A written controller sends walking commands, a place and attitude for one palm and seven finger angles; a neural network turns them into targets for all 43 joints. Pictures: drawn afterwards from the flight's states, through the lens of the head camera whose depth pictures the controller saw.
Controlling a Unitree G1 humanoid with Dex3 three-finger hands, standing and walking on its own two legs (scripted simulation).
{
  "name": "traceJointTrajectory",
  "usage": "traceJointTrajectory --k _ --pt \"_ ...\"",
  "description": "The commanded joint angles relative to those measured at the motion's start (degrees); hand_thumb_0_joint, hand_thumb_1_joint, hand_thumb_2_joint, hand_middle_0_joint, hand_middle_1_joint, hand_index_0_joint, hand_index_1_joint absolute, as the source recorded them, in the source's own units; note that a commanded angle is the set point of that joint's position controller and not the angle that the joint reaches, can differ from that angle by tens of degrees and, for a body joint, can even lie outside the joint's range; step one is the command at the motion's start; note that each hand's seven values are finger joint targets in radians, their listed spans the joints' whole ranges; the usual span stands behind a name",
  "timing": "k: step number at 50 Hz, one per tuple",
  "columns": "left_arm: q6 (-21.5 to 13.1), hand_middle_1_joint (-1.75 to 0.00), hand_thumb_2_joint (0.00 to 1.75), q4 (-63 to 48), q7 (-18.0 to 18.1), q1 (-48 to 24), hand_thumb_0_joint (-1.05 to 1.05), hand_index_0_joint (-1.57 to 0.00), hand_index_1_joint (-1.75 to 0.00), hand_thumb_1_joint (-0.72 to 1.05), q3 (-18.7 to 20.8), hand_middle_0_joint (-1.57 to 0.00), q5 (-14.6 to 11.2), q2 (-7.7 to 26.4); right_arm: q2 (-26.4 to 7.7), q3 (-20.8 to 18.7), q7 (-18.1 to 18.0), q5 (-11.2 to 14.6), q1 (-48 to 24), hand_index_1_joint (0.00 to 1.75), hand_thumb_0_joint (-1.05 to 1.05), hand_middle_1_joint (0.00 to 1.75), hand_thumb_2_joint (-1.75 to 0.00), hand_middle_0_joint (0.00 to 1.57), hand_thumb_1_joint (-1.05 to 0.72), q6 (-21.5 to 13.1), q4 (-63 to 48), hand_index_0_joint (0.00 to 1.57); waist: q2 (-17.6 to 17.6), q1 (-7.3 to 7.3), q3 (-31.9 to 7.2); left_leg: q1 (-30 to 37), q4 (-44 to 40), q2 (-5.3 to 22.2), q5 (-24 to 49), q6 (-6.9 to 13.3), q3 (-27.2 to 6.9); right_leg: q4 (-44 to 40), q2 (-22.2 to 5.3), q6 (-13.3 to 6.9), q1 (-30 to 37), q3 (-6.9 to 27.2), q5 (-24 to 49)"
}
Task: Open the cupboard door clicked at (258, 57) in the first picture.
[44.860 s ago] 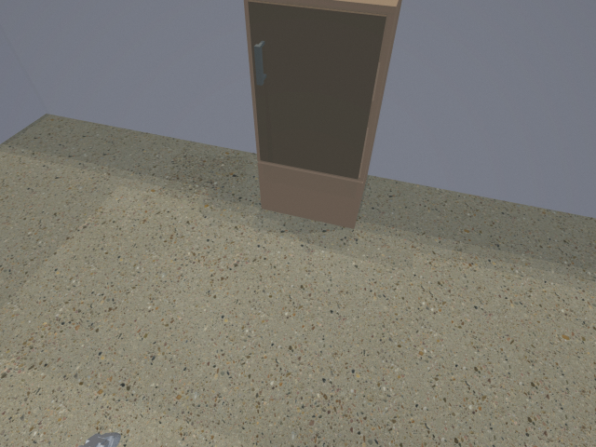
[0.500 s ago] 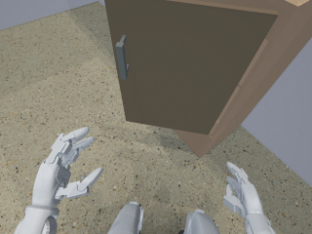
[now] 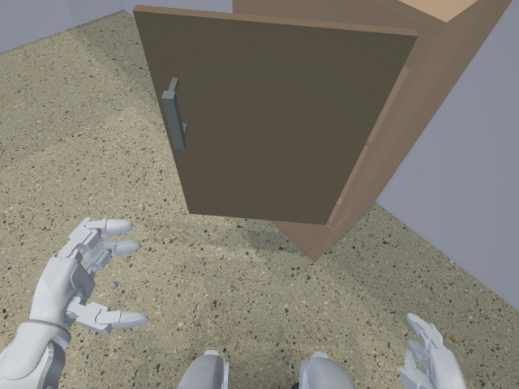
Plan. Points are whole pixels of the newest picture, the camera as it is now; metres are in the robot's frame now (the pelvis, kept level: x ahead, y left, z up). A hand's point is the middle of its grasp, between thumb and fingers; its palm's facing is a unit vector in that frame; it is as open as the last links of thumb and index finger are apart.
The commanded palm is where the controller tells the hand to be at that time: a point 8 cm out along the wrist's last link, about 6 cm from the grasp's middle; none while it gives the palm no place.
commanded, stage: raise the hand with hooked fingers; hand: left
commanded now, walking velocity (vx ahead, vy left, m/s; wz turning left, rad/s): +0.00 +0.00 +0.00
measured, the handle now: (177, 115) +0.56 +0.19 +0.05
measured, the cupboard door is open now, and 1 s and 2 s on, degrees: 42 42 42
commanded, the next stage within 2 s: move the hooked fingers beside the handle in 0.98 s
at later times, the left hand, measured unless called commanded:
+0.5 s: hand (74, 234) +0.30 +0.27 +0.07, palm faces +0.04 -1.00 -0.06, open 14.0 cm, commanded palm +0.27 +0.31 +0.07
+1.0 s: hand (75, 242) +0.29 +0.27 +0.07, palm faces +0.00 -1.00 -0.05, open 14.0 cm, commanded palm +0.27 +0.31 +0.07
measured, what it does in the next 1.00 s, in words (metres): stands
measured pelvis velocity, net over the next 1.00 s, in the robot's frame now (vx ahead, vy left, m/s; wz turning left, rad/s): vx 0.00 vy -0.01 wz -0.01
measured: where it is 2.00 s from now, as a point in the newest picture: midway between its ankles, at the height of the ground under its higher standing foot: outside the picture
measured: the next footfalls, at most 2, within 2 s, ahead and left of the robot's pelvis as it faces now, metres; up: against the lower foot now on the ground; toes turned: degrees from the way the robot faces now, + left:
none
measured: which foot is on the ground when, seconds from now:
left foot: down 0.00-1.00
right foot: down 0.00-1.00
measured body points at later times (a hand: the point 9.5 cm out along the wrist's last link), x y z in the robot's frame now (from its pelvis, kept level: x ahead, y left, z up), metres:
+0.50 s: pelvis +0.01 -0.01 +0.01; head +0.09 +0.00 +0.46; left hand +0.29 +0.32 +0.08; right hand +0.17 -0.26 -0.07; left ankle +0.01 +0.10 -0.66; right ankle +0.04 -0.14 -0.66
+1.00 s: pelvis +0.00 -0.01 +0.02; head +0.08 +0.00 +0.46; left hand +0.28 +0.32 +0.08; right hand +0.15 -0.26 -0.07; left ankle +0.01 +0.10 -0.66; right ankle +0.04 -0.14 -0.66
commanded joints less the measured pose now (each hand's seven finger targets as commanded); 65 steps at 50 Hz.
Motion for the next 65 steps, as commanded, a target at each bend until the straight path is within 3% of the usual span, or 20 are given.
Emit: traceJointTrajectory --k 1,3,7,12,13,16,17,23,28,32,33,36,41,43,47,50,54,57,61,65 --pt "-4.5 -1.15 0.33 -14.6 1.1 -3.9 0.00 -0.29 -1.15 -0.43 11.2 -0.29 -4.1 12.2 -6.2 -2.7 -0.3 -0.1 -0.3 0.30 0.00 0.30 -0.90 0.20 -0.90 -3.5 -8.7 0.20 5.5 2.32 -17.5 11.8 -14.1 -2.2 23.8 -1.7 -2.9 -8.0 4.2 -2.4 15.2 1.3 13.3" --pt "-4.7 -1.18 0.31 -12.2 1.8 -5.7 0.00 -0.30 -1.18 -0.48 10.9 -0.30 -4.0 11.4 -6.0 -2.4 0.1 -0.3 -0.3 0.30 0.00 0.30 -0.90 0.20 -0.90 -3.0 -8.4 0.20 6.6 1.85 -14.8 11.5 -14.2 -2.1 24.3 -2.1 -2.9 -7.6 4.5 -2.6 13.9 0.9 13.8" --pt "-3.2 -1.20 0.30 -3.1 -0.2 -9.3 0.00 -0.30 -1.20 -0.50 8.0 -0.30 -2.8 9.6 -7.1 -2.2 0.3 -0.1 0.4 0.30 0.00 0.30 -0.90 0.20 -0.90 -2.1 -8.2 0.20 2.8 -0.58 -9.7 8.3 -14.1 -2.1 18.1 -1.5 -2.5 -9.1 4.6 -2.3 11.4 1.3 10.2" --pt "-1.1 -1.20 0.30 -1.2 -5.8 -16.0 0.00 -0.30 -1.20 -0.50 10.5 -0.30 -3.4 14.9 -8.3 -2.0 -0.4 0.0 0.9 0.30 0.00 0.30 -0.90 0.20 -0.90 -2.0 -8.7 0.20 2.8 -0.67 -14.4 10.1 -13.6 -2.3 20.4 -1.0 -2.0 -10.0 4.4 -2.3 14.8 2.6 14.0" --pt "-1.5 -1.20 0.30 -2.4 -6.4 -17.6 0.00 -0.30 -1.20 -0.50 12.1 -0.30 -3.9 16.6 -8.2 -2.0 -0.5 0.0 1.1 0.30 0.00 0.30 -0.90 0.20 -0.90 -2.0 -8.5 0.20 2.4 -0.23 -17.2 11.0 -13.7 -2.3 21.9 -1.0 -2.2 -10.0 4.3 -2.1 16.4 2.7 15.2" --pt "-3.2 -1.20 0.30 -2.0 -6.6 -19.3 0.00 -0.30 -1.20 -0.50 15.7 -0.30 -5.5 19.0 -7.8 -1.7 -0.7 -0.3 1.0 0.30 0.00 0.30 -0.90 0.20 -0.90 -2.4 -8.0 0.20 2.0 0.60 -18.3 11.4 -13.5 -2.3 24.0 -1.1 -2.3 -9.8 4.4 -2.1 18.2 3.0 17.0" --pt "-4.0 -1.20 0.30 -2.0 -6.6 -20.6 0.00 -0.30 -1.20 -0.50 16.5 -0.30 -5.7 20.2 -7.8 -1.7 -0.8 -0.5 1.0 0.30 0.00 0.30 -0.90 0.20 -0.90 -2.5 -7.5 0.20 3.6 0.65 -18.2 11.6 -13.1 -2.1 24.4 -1.1 -2.3 -9.5 4.5 -2.4 17.8 3.1 17.2" --pt "-2.7 -1.20 0.30 7.3 -8.5 -21.5 0.00 -0.30 -1.20 -0.50 15.9 -0.30 -5.5 19.2 -8.1 -1.5 -0.5 -0.1 1.6 0.30 0.00 0.30 -0.90 0.20 -0.90 -1.9 -6.5 0.20 4.4 0.20 -14.9 10.6 -14.5 -2.1 23.1 -1.2 -1.8 -10.7 4.2 -2.3 16.9 3.1 15.9" --pt "-0.6 -1.20 0.30 7.4 -11.2 -20.3 0.00 -0.30 -1.20 -0.50 14.6 -0.30 -5.9 18.7 -8.6 -2.0 -0.2 0.1 2.4 0.30 0.00 0.30 -0.90 0.20 -0.90 -1.8 -7.6 0.20 3.5 0.42 -17.5 12.3 -15.3 -2.2 25.0 -0.8 -1.6 -11.6 4.2 -2.2 18.5 3.2 17.8" --pt "-3.2 -1.20 0.30 5.5 -9.3 -21.4 0.00 -0.30 -1.20 -0.50 18.0 -0.30 -6.5 21.9 -8.7 -2.1 0.2 -0.5 2.4 0.30 0.00 0.30 -0.90 0.20 -0.90 -1.8 -7.7 0.20 2.5 0.73 -15.6 10.9 -15.4 -2.1 22.9 -1.0 -1.8 -11.4 4.6 -2.4 17.8 3.3 15.2" --pt "-3.8 -1.20 0.30 6.2 -8.8 -21.7 0.00 -0.30 -1.20 -0.50 18.1 -0.30 -6.5 21.2 -8.5 -2.1 0.3 -0.5 2.5 0.30 0.00 0.30 -0.90 0.20 -0.90 -1.6 -7.7 0.20 1.9 0.55 -15.1 10.6 -15.8 -2.2 21.3 -1.0 -1.7 -11.8 4.6 -2.2 17.3 3.3 13.6" --pt "-5.4 -1.20 0.30 6.3 -7.6 -22.8 0.00 -0.30 -1.20 -0.50 17.9 -0.30 -6.0 20.7 -8.4 -2.1 0.2 -0.5 2.5 0.30 0.00 0.30 -0.90 0.20 -0.90 -1.4 -7.7 0.20 4.7 0.64 -14.7 10.7 -16.3 -2.3 20.1 -1.1 -1.6 -11.5 4.4 -2.3 16.4 3.2 12.0" --pt "-5.0 -1.20 0.30 5.6 -8.8 -22.7 0.00 -0.30 -1.20 -0.50 15.7 -0.30 -4.9 20.1 -8.5 -2.1 0.0 -0.3 2.6 0.30 0.00 0.30 -0.90 0.20 -0.90 -1.4 -7.8 0.20 6.7 0.42 -16.1 12.8 -16.8 -2.1 20.5 -1.0 -1.7 -11.8 4.2 -2.3 16.4 3.2 12.2" --pt "-4.5 -1.20 0.30 5.6 -9.3 -22.5 0.00 -0.30 -1.20 -0.50 15.4 -0.30 -4.9 20.1 -8.5 -2.1 -0.1 -0.2 2.8 0.30 0.00 0.30 -0.90 0.20 -0.90 -1.3 -7.7 0.20 5.8 0.04 -16.5 13.6 -16.8 -2.0 21.3 -1.0 -1.9 -11.8 4.5 -2.3 16.1 3.0 12.8" --pt "-4.2 -1.20 0.30 7.4 -9.2 -23.5 0.00 -0.30 -1.20 -0.50 16.8 -0.30 -6.2 20.7 -8.7 -1.7 -0.5 -0.3 2.1 0.30 0.00 0.30 -0.90 0.20 -0.90 -1.3 -7.6 0.20 2.8 -0.05 -13.4 11.2 -17.0 -2.0 17.8 -1.0 -2.3 -12.4 4.7 -2.3 15.7 2.9 10.0" --pt "-4.5 -1.20 0.30 7.6 -9.0 -24.4 0.00 -0.30 -1.20 -0.50 16.6 -0.30 -5.9 20.2 -8.4 -1.6 -0.6 -0.2 2.0 0.30 0.00 0.30 -0.90 0.20 -0.90 -1.4 -7.7 0.20 4.6 0.09 -13.5 12.1 -17.4 -2.1 17.7 -1.2 -2.3 -12.2 4.5 -2.3 14.8 2.6 9.6" --pt "-4.1 -1.20 0.30 8.1 -9.5 -24.1 0.00 -0.30 -1.20 -0.50 15.1 -0.30 -5.4 19.2 -8.4 -1.5 -0.5 -0.3 2.1 0.30 0.00 0.30 -0.90 0.20 -0.90 -1.5 -7.8 0.20 4.0 0.08 -14.3 12.4 -17.2 -2.0 18.6 -1.2 -2.4 -11.9 4.5 -2.4 15.2 2.6 10.6" --pt "-4.2 -1.20 0.30 8.4 -9.6 -32.1 0.00 -0.30 -1.20 -0.50 12.9 -0.30 -4.7 18.8 -8.7 -1.4 -1.0 -0.3 2.4 0.30 0.00 0.30 -0.90 0.20 -0.90 -1.7 -6.6 0.20 4.4 -1.80 -13.1 12.0 -16.2 -1.9 16.7 -1.0 -2.6 -11.6 4.6 -2.3 12.3 2.9 9.1" --pt "-4.4 -1.20 0.30 12.0 -9.0 -38.5 0.00 -0.30 -1.20 -0.50 13.3 -0.30 -3.6 20.3 -8.8 -1.3 -1.7 -0.3 2.6 0.30 0.00 0.30 -0.90 0.20 -0.90 -1.8 -5.6 0.20 4.1 -2.21 -13.4 11.0 -16.1 -1.9 13.5 -1.0 -2.9 -11.8 4.2 -2.2 10.9 3.2 6.0" --pt "-4.3 -1.20 0.30 14.8 -8.8 -38.6 0.00 -0.30 -1.20 -0.50 16.2 -0.30 -3.0 23.5 -8.9 -1.4 -1.7 -0.5 3.3 0.30 0.00 0.30 -0.90 0.20 -0.90 -1.3 -5.4 0.20 4.1 -0.64 -17.5 11.0 -15.4 -2.0 18.0 -1.1 -2.4 -10.8 4.0 -2.3 14.1 3.5 10.4"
